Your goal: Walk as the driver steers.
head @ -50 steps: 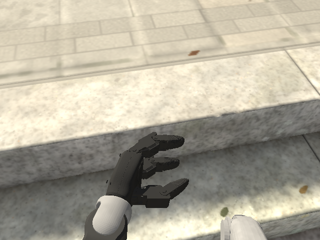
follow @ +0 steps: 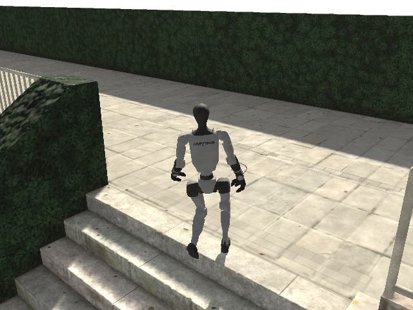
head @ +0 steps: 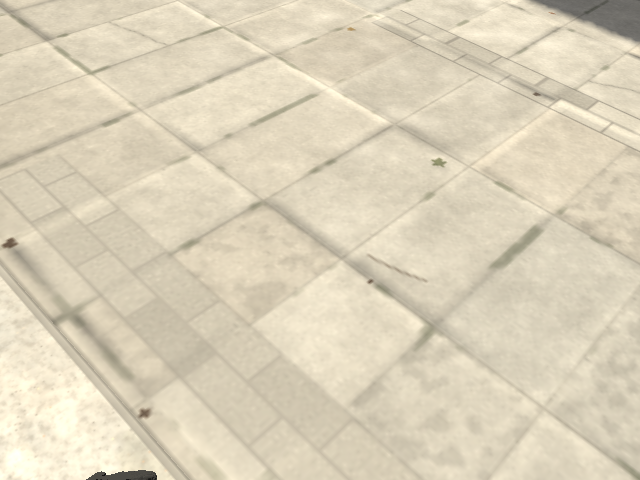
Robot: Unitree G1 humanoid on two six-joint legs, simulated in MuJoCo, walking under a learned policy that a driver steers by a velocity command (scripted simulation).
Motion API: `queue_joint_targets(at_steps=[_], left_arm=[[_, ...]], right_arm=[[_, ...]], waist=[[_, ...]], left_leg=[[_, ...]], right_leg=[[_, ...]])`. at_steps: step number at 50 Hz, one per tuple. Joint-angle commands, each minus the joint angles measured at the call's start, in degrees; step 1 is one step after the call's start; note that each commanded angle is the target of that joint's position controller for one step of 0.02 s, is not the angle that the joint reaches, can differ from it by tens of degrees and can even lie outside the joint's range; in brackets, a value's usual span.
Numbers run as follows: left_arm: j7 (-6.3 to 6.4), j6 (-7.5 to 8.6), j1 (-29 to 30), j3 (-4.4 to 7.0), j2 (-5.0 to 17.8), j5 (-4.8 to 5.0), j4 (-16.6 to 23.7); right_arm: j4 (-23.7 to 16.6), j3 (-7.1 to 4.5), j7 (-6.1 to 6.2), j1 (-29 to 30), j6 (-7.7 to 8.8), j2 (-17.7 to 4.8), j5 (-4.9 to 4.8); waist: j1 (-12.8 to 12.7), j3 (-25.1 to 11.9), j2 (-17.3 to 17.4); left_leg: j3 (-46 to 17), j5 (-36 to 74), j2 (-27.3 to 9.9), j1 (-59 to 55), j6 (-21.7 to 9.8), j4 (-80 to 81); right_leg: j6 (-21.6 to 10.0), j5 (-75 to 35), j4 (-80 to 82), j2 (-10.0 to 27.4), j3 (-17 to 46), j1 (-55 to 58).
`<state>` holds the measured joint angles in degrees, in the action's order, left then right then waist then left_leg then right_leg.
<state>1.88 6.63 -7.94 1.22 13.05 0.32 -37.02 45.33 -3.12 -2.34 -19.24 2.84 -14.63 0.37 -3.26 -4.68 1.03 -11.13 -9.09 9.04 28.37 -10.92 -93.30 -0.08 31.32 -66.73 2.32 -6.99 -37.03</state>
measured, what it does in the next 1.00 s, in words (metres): climbs, turning right: left foot, then right foot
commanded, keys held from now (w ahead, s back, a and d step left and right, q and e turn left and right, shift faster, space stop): w+e+shift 1.00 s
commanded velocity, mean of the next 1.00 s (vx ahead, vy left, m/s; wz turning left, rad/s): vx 1.00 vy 0.00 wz -0.62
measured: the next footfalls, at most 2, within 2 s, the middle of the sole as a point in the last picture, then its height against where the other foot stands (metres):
left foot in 0.28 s outside the picture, level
right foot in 0.70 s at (427, 403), level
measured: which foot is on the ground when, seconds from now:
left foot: up 0.00-0.26, down 0.28-0.70, up 0.72-1.00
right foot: down 0.00-0.28, up 0.30-0.68, down 0.70-1.00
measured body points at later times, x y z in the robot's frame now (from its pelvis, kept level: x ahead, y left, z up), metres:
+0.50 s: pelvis +0.39 +0.00 +0.09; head +0.38 +0.01 +0.54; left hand +0.66 +0.20 +0.02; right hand +0.28 -0.25 -0.03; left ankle +0.31 +0.15 -0.64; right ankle +0.42 -0.15 -0.50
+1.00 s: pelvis +0.79 -0.19 +0.10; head +0.80 -0.22 +0.54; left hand +0.96 +0.00 -0.03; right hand +0.88 -0.53 +0.08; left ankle +1.08 -0.17 -0.56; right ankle +0.69 -0.18 -0.64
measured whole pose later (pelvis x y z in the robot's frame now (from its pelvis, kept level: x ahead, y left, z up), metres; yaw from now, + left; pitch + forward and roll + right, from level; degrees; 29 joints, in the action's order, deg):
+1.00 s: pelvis +0.79 -0.19 +0.10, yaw -44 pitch +2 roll +0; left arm 0.1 3.3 -26.6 2.9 11.3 1.5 -43.5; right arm 29.2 -0.8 1.0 3.2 8.3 -12.2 0.9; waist -5.3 0.7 1.0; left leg -9.0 -2.3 -5.0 43.9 3.5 -47.5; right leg -8.3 19.0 -26.1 -10.0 10.1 -7.2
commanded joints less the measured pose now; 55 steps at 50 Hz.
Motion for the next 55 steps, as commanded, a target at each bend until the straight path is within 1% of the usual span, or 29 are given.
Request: queue_joint_targets(at_steps=[1, 3, 4, 7, 9, 11, 13, 14, 15, 16, 18, 20, 22, 28, 31, 33, 34, 35, 36, 37, 38, 39, 40, 43, 46, 48, 52, 54, 55], left_arm=[[-1.0, -0.5, -10.37, -3.24, -13.53, -1.66, -10.67], [-2.61, -0.17, -10.88, -2.15, -10.11, -1.67, -14.21], [-2.85, -0.4, -9.01, -1.57, -6.12, -1.03, -13.61], [-0.86, 1.44, -2.78, 0.15, 4.67, 1.21, -9.04], [-0.7, 2.57, -7.58, 2.34, 11.46, 1.91, -8.71], [-0.89, 1.88, -12.02, 2.01, 11.63, 1.16, -9.31], [-2.22, 1.2, -11.84, 2.0, 12.01, 0.04, -8.37], [-2.2, 1.48, -10.24, 0.57, 5.65, -1.74, -5.32], [-2.15, 2.56, -15.04, -0.8, -1.93, 0.72, -2.69], [-2.15, 2.66, -16.05, -0.33, -1.15, 3.36, -2.54], [-1.88, 0.55, -7.65, -0.25, -1.73, 3.17, -0.53], [-3.19, -1.59, -6.72, 0.61, -1.6, 3.1, -0.1], [-4.11, -3.68, -6.31, 0.63, -2.3, 3.66, 1.18], [-5.98, -4.54, 5.65, 0.59, 1.71, 0.93, 6.59], [-6.91, -3.84, 8.0, 1.92, 4.8, 1.65, 7.55], [-6.33, -4.62, -1.03, 3.9, 9.05, 2.55, 6.19], [-5.82, -5.18, -13.6, 6.05, 13.49, 2.42, 3.01], [-4.92, -5.61, -25.98, 8.11, 17.15, 1.76, -1.18], [-4.51, -5.71, -22.07, 7.79, 18.93, 0.32, -2.75], [-4.54, -4.39, -16.59, 6.27, 17.33, -1.04, 1.68], [-4.3, -3.79, -18.32, 6.14, 12.87, -0.21, 2.86], [-4.39, -2.68, -18.27, 5.54, 11.07, -0.14, 1.32], [-4.78, -1.75, -15.1, 4.69, 8.91, 0.1, 1.22], [-4.11, -1.15, -8.46, 4.12, 7.38, -0.06, 1.83], [-2.09, -1.18, -8.97, 3.76, 6.9, 0.74, 0.89], [-0.78, -1.97, -9.28, 4.25, 7.78, 1.35, -0.17], [-0.7, -2.13, -13.47, 5.23, 8.19, 2.95, -1.69], [-0.68, -2.43, -13.55, 5.56, 7.56, 2.4, -2.14], [-1.12, -2.72, -11.95, 5.52, 7.79, 1.59, -1.56]], right_arm=[[-15.35, 4.85, -2.56, 11.41, 0.61, 10.22, -0.3], [-15.3, 6.63, -2.88, 8.11, 0.35, 12.95, -2.47], [-15.89, 6.87, -2.38, 8.32, 0.43, 10.9, -2.96], [-19.33, 6.55, -0.31, 12.18, 2.01, 3.99, 1.02], [-19.38, 5.2, 0.04, 14.91, 2.82, 0.21, -0.19], [-18.08, 2.44, 0.73, 13.79, 3.19, -4.44, -3.46], [-15.07, -0.63, 1.64, -0.64, 3.41, -8.77, -2.96], [-12.14, -1.91, 2.16, -12.72, 3.21, -12.88, -1.92], [-12.82, -1.72, 2.02, -12.79, 3.83, -15.72, 0.15], [-11.85, -1.49, 1.74, -11.02, 4.44, -11.47, 0.26], [-8.85, 0.16, 1.12, -4.31, 4.23, -2.66, -0.53], [-5.91, 1.42, 0.05, 0.83, 4.4, 3.5, 0.96], [-4.0, 1.29, 0.54, 2.81, 4.36, 4.21, 0.47], [-1.83, -0.56, 4.38, 2.41, 4.37, -6.11, 1.33], [-0.85, -1.8, 4.46, -0.67, 3.94, -12.39, 1.07], [-1.8, -2.92, 4.52, 0.42, 2.3, -15.65, 0.9], [-3.13, -3.34, 4.26, 3.14, 2.17, -15.98, 0.59], [-4.6, -3.33, 4.19, 5.84, 2.81, -15.22, 0.06], [-7.62, 0.02, 3.68, 5.67, 5.09, -1.61, 2.12], [-12.09, 1.76, 2.62, -4.18, 7.73, -0.44, -0.87], [-13.16, 0.85, 2.75, 4.88, 9.1, -6.2, -2.12], [-14.98, 0.7, 2.99, 9.52, 9.14, -6.17, -3.07], [-14.43, 0.94, 3.35, 9.63, 8.62, -5.16, -1.59], [-14.51, 0.3, 3.31, 8.22, 6.01, -4.09, -0.27], [-17.86, 0.84, 4.05, 18.33, 5.51, -2.98, 1.19], [-19.05, 1.38, 3.57, 24.83, 5.87, -0.59, 1.44], [-20.4, -0.89, 3.09, 27.71, 5.75, -3.96, -2.91], [-19.35, -2.85, 2.85, 23.65, 6.31, -7.19, -3.47], [-17.43, -4.28, 2.83, 14.75, 6.59, -9.12, -3.41]], waist=[[4.91, 10.91, -1.6], [9.38, 11.09, 0.71], [10.69, 13.87, 1.55], [12.85, 9.28, 2.69], [9.63, 4.57, 2.25], [9.96, 2.34, -0.24], [17.03, -4.88, -5.06], [19.02, -11.35, 1.85], [12.33, -13.67, 16.11], [11.26, -12.02, 14.88], [8.93, 1.34, 6.6], [4.2, 6.5, 3.41], [1.68, 9.13, 3.7], [2.22, 11.91, -1.32], [1.31, 9.15, 1.86], [-4.87, 4.09, 9.25], [-10.46, -1.26, 10.35], [-15.78, -4.94, 5.09], [-5.97, 0.56, -19.11], [1.24, -17.35, -22.09], [-3.78, -15.44, -12.48], [-1.57, -4.8, -4.3], [1.73, -1.85, 4.45], [7.39, 5.25, 4.51], [5.31, 10.1, 3.33], [2.74, 9.34, -0.18], [-0.31, 5.83, -5.89], [2.39, 3.03, -7.75], [7.63, -2.7, -8.2]], left_leg=[[-0.83, -9.21, -6.91, 29.11, -2.03, -24.41], [-2.16, -12.0, -9.05, 27.92, -1.64, -17.92], [-0.31, -15.75, -10.5, 29.34, 0.18, -8.75], [10.41, -0.8, -16.85, 3.78, 6.81, 20.48], [12.12, 0.22, -15.36, -13.65, 10.07, 36.58], [13.52, -3.66, -11.38, -17.04, 10.9, 52.67], [12.68, -4.55, -11.13, -34.63, 9.06, 57.38], [-0.74, -10.68, -21.29, -47.57, 8.3, 58.99], [-31.49, -14.18, -32.77, -53.14, 3.03, 70.81], [-43.26, -22.18, -36.74, -50.66, -1.98, 79.43], [-21.62, -21.29, -33.1, -37.18, -1.95, 78.82], [-4.91, -8.57, -26.91, -24.79, 2.3, 78.25], [5.7, 0.14, -25.86, -19.58, 5.45, 79.52], [21.93, 8.9, -22.76, -19.1, 7.85, 85.94], [25.34, 45.68, -22.82, -27.61, 9.06, 81.03], [25.12, 74.11, -24.33, -33.61, 8.66, 65.62], [24.11, 78.37, -23.99, -29.95, 8.27, 51.63], [23.29, 58.74, -18.17, -18.19, 10.17, 28.55], [18.49, -19.46, -5.12, 6.49, 12.3, 1.35], [2.66, -21.02, -4.53, 18.76, 10.85, -8.64], [0.6, -14.49, -7.18, 19.47, 8.89, -5.83], [2.42, -12.2, -8.3, 22.94, 8.64, -2.06], [1.88, -9.36, -11.57, 19.88, 8.51, 3.3], [2.19, -8.31, -14.26, 12.76, 11.0, 12.17], [6.04, -2.59, -14.56, 8.8, 13.73, 30.71], [8.87, 10.13, -11.34, -2.19, 15.06, 47.06], [5.62, 14.59, -8.18, -9.13, 15.93, 63.02], [5.54, 8.89, -7.43, -11.94, 14.02, 65.87], [6.33, 5.62, -7.95, -20.76, 12.34, 64.78]], right_leg=[[-10.79, 15.21, 40.67, 13.79, 40.11, 8.97], [-8.02, 3.97, 42.43, 10.81, 28.51, 5.57], [-8.99, 2.08, 45.35, 9.96, 24.47, 4.44], [-9.51, -6.92, 56.14, 4.96, 16.66, -7.88], [-10.39, -10.59, 58.82, 4.79, 14.58, -3.6], [-10.63, -26.44, 51.14, 4.51, 14.34, 12.59], [-8.39, -44.08, 27.26, 2.74, 12.41, 12.55], [-6.85, -25.0, 6.26, 0.8, 12.18, 2.14], [-6.62, -6.72, -12.07, -3.73, 15.81, -12.46], [-5.65, -11.08, -22.95, -2.29, 17.76, -21.35], [-4.76, -17.58, -28.55, 3.46, 12.41, -25.63], [-5.27, -21.64, -25.51, 5.55, 13.33, -19.97], [-4.65, -20.76, -19.46, 7.05, 14.28, -17.78], [-5.01, -34.59, 5.53, 5.63, 5.53, -11.71], [-8.42, -33.79, 16.08, -1.0, -3.2, 1.22], [-10.08, -24.47, 16.5, -5.4, -6.19, 11.01], [-12.38, -24.43, 21.07, -6.36, -4.23, 26.09], [-14.91, -30.96, 31.28, -4.71, 2.57, 45.36], [-16.79, -44.16, 27.92, 0.41, 17.63, 54.78], [-29.43, -8.35, 41.7, 11.25, 50.89, 65.07], [-25.54, 2.72, 52.0, 11.28, 57.16, 60.48], [-23.23, 1.93, 54.4, 10.55, 54.85, 51.38], [-20.88, -2.19, 52.83, 9.28, 50.15, 41.93], [-20.59, -9.55, 53.29, 2.82, 39.09, 19.59], [-18.96, -18.89, 54.77, -1.41, 30.43, 8.65], [-15.95, -20.89, 52.74, -6.04, 24.73, 3.46], [-13.52, -14.37, 48.07, -3.55, 31.27, 14.61], [-11.86, -25.94, 39.26, -2.47, 33.16, 23.64], [-9.79, -36.24, 28.61, -3.87, 31.03, 25.32]])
